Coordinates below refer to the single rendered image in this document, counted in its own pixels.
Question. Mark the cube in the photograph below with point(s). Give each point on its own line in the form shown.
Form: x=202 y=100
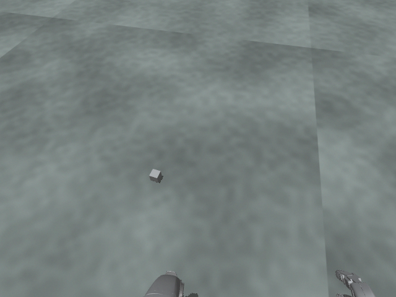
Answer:
x=155 y=175

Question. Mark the right robot hand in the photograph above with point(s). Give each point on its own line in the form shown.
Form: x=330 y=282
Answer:
x=353 y=282

